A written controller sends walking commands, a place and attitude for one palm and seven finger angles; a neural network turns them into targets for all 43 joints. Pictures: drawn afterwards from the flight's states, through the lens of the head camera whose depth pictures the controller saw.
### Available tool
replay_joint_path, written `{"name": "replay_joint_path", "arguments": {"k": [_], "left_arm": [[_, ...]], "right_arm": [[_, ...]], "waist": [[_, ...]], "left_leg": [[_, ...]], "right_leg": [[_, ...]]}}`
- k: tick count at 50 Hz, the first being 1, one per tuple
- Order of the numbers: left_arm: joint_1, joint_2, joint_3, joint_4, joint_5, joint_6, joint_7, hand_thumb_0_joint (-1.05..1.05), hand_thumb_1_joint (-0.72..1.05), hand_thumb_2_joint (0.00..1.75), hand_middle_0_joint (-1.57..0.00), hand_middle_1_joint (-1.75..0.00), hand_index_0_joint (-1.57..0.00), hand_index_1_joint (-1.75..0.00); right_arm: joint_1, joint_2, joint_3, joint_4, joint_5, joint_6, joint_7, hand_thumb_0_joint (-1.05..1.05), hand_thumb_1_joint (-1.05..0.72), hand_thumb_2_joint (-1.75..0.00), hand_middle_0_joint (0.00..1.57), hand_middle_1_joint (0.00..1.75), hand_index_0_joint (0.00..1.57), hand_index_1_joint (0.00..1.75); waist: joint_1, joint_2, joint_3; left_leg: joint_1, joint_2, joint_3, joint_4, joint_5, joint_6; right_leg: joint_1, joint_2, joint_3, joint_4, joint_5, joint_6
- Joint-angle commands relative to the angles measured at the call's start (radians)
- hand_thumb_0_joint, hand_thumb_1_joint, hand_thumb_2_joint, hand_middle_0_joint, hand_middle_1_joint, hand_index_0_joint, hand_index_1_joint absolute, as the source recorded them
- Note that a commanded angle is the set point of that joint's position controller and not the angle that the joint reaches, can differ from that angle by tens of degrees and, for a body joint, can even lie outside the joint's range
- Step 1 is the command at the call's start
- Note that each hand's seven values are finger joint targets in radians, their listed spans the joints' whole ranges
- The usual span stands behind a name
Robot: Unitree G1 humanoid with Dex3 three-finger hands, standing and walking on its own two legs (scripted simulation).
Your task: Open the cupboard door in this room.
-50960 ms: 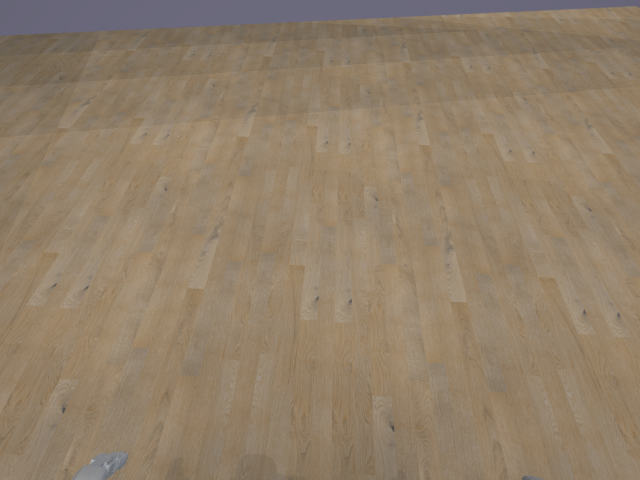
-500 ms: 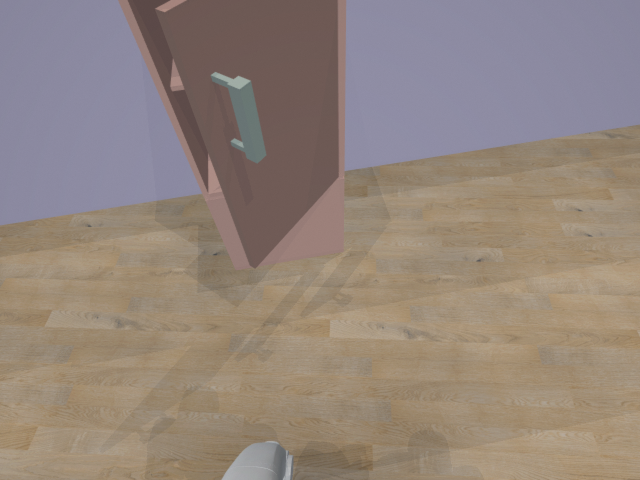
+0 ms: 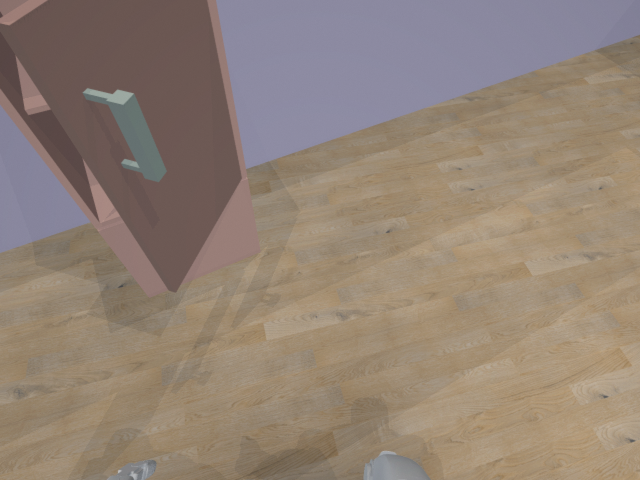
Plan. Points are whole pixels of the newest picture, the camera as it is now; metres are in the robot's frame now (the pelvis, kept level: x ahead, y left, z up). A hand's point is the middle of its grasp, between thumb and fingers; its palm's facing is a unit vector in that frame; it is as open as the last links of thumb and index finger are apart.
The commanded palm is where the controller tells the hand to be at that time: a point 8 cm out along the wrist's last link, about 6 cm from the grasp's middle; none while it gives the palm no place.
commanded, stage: walk to a spot facing it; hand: left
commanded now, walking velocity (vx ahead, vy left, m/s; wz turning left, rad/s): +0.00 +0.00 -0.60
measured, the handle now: (126, 136) +0.51 +0.32 +0.09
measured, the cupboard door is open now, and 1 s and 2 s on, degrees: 45 45 45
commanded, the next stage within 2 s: none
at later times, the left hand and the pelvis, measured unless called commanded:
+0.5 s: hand (226, 447) +0.17 +0.15 -0.18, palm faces -0.27 -0.94 -0.19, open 7.4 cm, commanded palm none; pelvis +0.02 -0.01 -0.01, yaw -18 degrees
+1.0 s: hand (306, 401) +0.23 +0.04 -0.16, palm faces -0.54 -0.81 -0.23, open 7.4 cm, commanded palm none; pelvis +0.08 -0.09 +0.01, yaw -35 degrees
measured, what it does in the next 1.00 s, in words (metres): steps to the right, turning right: right foot, then left foot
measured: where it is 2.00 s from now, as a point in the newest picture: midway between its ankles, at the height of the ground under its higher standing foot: (453, 402)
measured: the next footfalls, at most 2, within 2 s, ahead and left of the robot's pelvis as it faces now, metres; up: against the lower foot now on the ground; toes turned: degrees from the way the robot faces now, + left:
right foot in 0.10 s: +0.05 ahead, -0.13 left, +0.00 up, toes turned -8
left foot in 0.46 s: +0.10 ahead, +0.10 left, +0.00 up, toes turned -15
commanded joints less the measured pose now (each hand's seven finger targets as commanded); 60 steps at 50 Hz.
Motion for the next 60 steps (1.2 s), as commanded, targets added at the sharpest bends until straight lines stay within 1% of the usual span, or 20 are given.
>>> {"name": "replay_joint_path", "arguments": {"k": [1, 3, 5, 6, 12, 21, 23, 24, 28, 33, 37, 38, 40, 41, 45, 53, 56, 57, 58, 60], "left_arm": [[-0.011, 0.032, -0.005, -0.082, -0.006, -0.029, -0.006, 0.00, 0.90, 0.90, -0.20, -0.30, -0.20, -0.30], [0.099, 0.077, 0.007, -0.047, -0.004, -0.039, 0.000, 0.00, 0.90, 0.90, -0.20, -0.30, -0.20, -0.30], [0.207, 0.269, 0.041, -0.014, -0.005, -0.051, 0.032, 0.00, 0.90, 0.90, -0.20, -0.30, -0.20, -0.30], [0.194, 0.245, 0.038, -0.020, -0.005, -0.042, 0.046, 0.00, 0.90, 0.90, -0.20, -0.30, -0.20, -0.30], [0.010, 0.153, 0.014, -0.067, 0.004, -0.038, 0.056, 0.00, 0.90, 0.90, -0.20, -0.30, -0.20, -0.30], [-0.031, 0.129, 0.019, -0.076, -0.007, -0.025, 0.044, 0.00, 0.90, 0.90, -0.20, -0.30, -0.20, -0.30], [0.001, 0.037, -0.001, -0.110, -0.018, -0.022, 0.027, 0.00, 0.90, 0.90, -0.20, -0.30, -0.20, -0.30], [-0.027, 0.067, 0.007, -0.130, -0.010, -0.030, 0.018, 0.00, 0.90, 0.90, -0.20, -0.30, -0.20, -0.30], [-0.033, 0.027, 0.007, -0.088, -0.001, -0.023, -0.007, 0.00, 0.90, 0.90, -0.20, -0.30, -0.20, -0.30], [-0.133, 0.003, -0.008, -0.113, 0.002, -0.036, -0.031, 0.00, 0.90, 0.90, -0.20, -0.30, -0.20, -0.30], [-0.050, 0.015, -0.005, -0.078, 0.005, -0.052, -0.032, 0.00, 0.90, 0.90, -0.20, -0.30, -0.20, -0.30], [0.058, 0.050, 0.007, -0.040, 0.006, -0.059, -0.025, 0.00, 0.90, 0.90, -0.20, -0.30, -0.20, -0.30], [0.304, 0.265, 0.057, 0.037, -0.003, -0.070, 0.011, 0.00, 0.90, 0.90, -0.20, -0.30, -0.20, -0.30], [0.287, 0.246, 0.049, 0.029, -0.009, -0.072, 0.028, 0.00, 0.90, 0.90, -0.20, -0.30, -0.20, -0.30], [0.093, 0.118, 0.014, -0.009, 0.001, -0.091, 0.034, 0.00, 0.90, 0.90, -0.20, -0.30, -0.20, -0.30], [0.131, 0.137, 0.021, 0.049, 0.002, -0.108, 0.020, 0.00, 0.90, 0.90, -0.20, -0.30, -0.20, -0.30], [0.085, 0.112, 0.020, 0.050, -0.006, -0.104, 0.022, 0.00, 0.90, 0.90, -0.20, -0.30, -0.20, -0.30], [0.093, 0.066, 0.012, 0.043, -0.006, -0.104, 0.020, 0.00, 0.90, 0.90, -0.20, -0.30, -0.20, -0.30], [0.147, 0.003, -0.002, 0.029, -0.019, -0.103, 0.009, 0.00, 0.90, 0.90, -0.20, -0.30, -0.20, -0.30], [0.034, 0.013, -0.005, -0.007, 0.001, -0.115, 0.005, 0.00, 0.90, 0.90, -0.20, -0.30, -0.20, -0.30]], "right_arm": [[0.073, -0.229, -0.067, -0.040, 0.003, -0.011, -0.002, 0.00, -0.90, -0.90, 0.20, 0.30, 0.20, 0.30], [0.039, -0.227, -0.069, -0.051, 0.012, -0.006, 0.006, 0.00, -0.90, -0.90, 0.20, 0.30, 0.20, 0.30], [-0.013, -0.138, -0.046, -0.114, 0.032, 0.007, 0.011, 0.00, -0.90, -0.90, 0.20, 0.30, 0.20, 0.30], [-0.036, -0.142, -0.048, -0.106, 0.030, 0.018, 0.005, 0.00, -0.90, -0.90, 0.20, 0.30, 0.20, 0.30], [0.016, -0.111, -0.050, -0.043, 0.024, 0.029, 0.017, 0.00, -0.90, -0.90, 0.20, 0.30, 0.20, 0.30], [0.116, -0.123, -0.046, -0.024, 0.031, -0.007, -0.003, 0.00, -0.90, -0.90, 0.20, 0.30, 0.20, 0.30], [0.151, -0.277, -0.069, -0.039, 0.006, -0.021, -0.011, 0.00, -0.90, -0.90, 0.20, 0.30, 0.20, 0.30], [0.133, -0.284, -0.070, -0.064, 0.001, -0.018, -0.017, 0.00, -0.90, -0.90, 0.20, 0.30, 0.20, 0.30], [0.088, -0.187, -0.042, -0.062, -0.003, -0.031, -0.012, 0.00, -0.90, -0.90, 0.20, 0.30, 0.20, 0.30], [0.176, -0.207, -0.059, -0.016, -0.006, -0.037, 0.002, 0.00, -0.90, -0.90, 0.20, 0.30, 0.20, 0.30], [0.154, -0.222, -0.066, -0.009, -0.003, -0.034, 0.018, 0.00, -0.90, -0.90, 0.20, 0.30, 0.20, 0.30], [0.124, -0.213, -0.063, -0.017, 0.002, -0.033, 0.022, 0.00, -0.90, -0.90, 0.20, 0.30, 0.20, 0.30], [-0.061, -0.119, -0.034, -0.121, 0.024, -0.032, 0.039, 0.00, -0.90, -0.90, 0.20, 0.30, 0.20, 0.30], [-0.095, -0.174, -0.042, -0.124, 0.019, -0.028, 0.036, 0.00, -0.90, -0.90, 0.20, 0.30, 0.20, 0.30], [-0.043, -0.127, -0.052, -0.048, 0.009, -0.020, 0.052, 0.00, -0.90, -0.90, 0.20, 0.30, 0.20, 0.30], [-0.082, -0.101, -0.047, -0.064, 0.017, -0.054, 0.056, 0.00, -0.90, -0.90, 0.20, 0.30, 0.20, 0.30], [0.064, -0.136, -0.052, -0.009, 0.014, -0.073, 0.039, 0.00, -0.90, -0.90, 0.20, 0.30, 0.20, 0.30], [0.202, -0.203, -0.069, 0.036, 0.007, -0.081, 0.027, 0.00, -0.90, -0.90, 0.20, 0.30, 0.20, 0.30], [0.340, -0.323, -0.093, 0.061, -0.017, -0.088, 0.015, 0.00, -0.90, -0.90, 0.20, 0.30, 0.20, 0.30], [0.308, -0.270, -0.073, 0.054, -0.011, -0.074, 0.014, 0.00, -0.90, -0.90, 0.20, 0.30, 0.20, 0.30]], "waist": [[-0.040, 0.230, -0.149], [0.026, 0.141, -0.181], [0.085, -0.311, -0.218], [0.087, -0.244, -0.201], [-0.021, -0.118, -0.167], [-0.071, -0.098, -0.155], [-0.068, 0.354, -0.167], [-0.066, 0.196, -0.139], [-0.036, 0.204, -0.153], [-0.090, 0.185, -0.113], [-0.048, 0.165, -0.130], [0.010, 0.093, -0.161], [0.152, -0.385, -0.151], [0.136, -0.300, -0.109], [-0.003, -0.141, -0.041], [0.002, -0.124, -0.070], [-0.086, -0.055, -0.087], [-0.135, 0.091, -0.176], [-0.166, 0.364, -0.284], [-0.142, 0.201, -0.172]], "left_leg": [[0.094, 0.225, -0.061, -0.051, 0.550, 0.125], [-0.015, 0.179, 0.000, 0.117, 0.419, 0.055], [-0.366, -0.037, 0.011, 0.568, -0.374, -0.040], [-0.394, -0.016, -0.108, 0.658, -0.336, -0.024], [-0.269, -0.031, -0.095, 0.549, -0.105, -0.041], [0.065, -0.063, -0.100, -0.045, 0.046, -0.010], [0.183, 0.348, -0.531, -0.275, 0.110, 0.164], [0.035, 0.409, -0.533, -0.270, 0.124, 0.235], [0.124, 0.220, -0.209, -0.198, 0.354, 0.143], [0.120, 0.244, -0.124, -0.244, 0.042, 0.138], [0.041, 0.223, -0.019, -0.122, -0.011, 0.090], [-0.073, 0.180, 0.035, 0.020, -0.040, 0.051], [-0.583, -0.030, 0.077, 0.556, -0.403, -0.029], [-0.619, 0.017, -0.077, 0.646, -0.317, -0.019], [-0.421, 0.038, -0.080, 0.535, -0.037, -0.040], [-0.266, -0.046, -0.032, 0.169, 0.028, -0.026], [0.047, -0.071, -0.016, -0.029, 0.101, -0.008], [0.266, 0.037, -0.159, -0.091, 0.017, 0.032], [0.453, 0.339, -0.543, -0.202, -0.091, 0.149], [0.259, 0.394, -0.619, -0.294, -0.197, 0.212]], "right_leg": [[0.114, 0.023, -0.055, -0.229, 0.047, -0.032], [0.337, 0.019, -0.046, -0.451, 0.284, -0.058], [0.501, -0.394, 0.474, -0.578, 0.822, -0.266], [0.449, -0.349, 0.451, -0.572, 0.639, -0.293], [0.277, -0.182, 0.305, -0.570, 0.476, -0.221], [0.090, -0.100, 0.381, -0.479, 0.366, -0.155], [-0.149, 0.114, 0.101, -0.099, -0.132, -0.037], [-0.096, 0.050, 0.090, 0.085, -0.154, -0.027], [-0.135, -0.004, 0.034, 0.197, 0.002, 0.000], [-0.064, -0.027, -0.037, -0.112, 0.007, -0.014], [0.177, 0.028, -0.118, -0.376, 0.074, -0.041], [0.370, 0.030, -0.101, -0.462, 0.121, -0.066], [0.652, -0.388, 0.588, -0.721, -0.041, -0.277], [0.558, -0.389, 0.622, -0.749, -0.162, -0.311], [0.296, -0.229, 0.301, -0.744, 0.042, -0.229], [0.363, -0.188, 0.265, -0.670, 0.250, -0.229], [0.218, -0.125, 0.209, -0.516, 0.317, -0.179], [0.101, -0.044, 0.165, -0.280, 0.302, -0.141], [-0.121, 0.092, 0.000, 0.081, -0.062, -0.084], [-0.252, 0.010, 0.084, 0.386, -0.066, -0.101]]}}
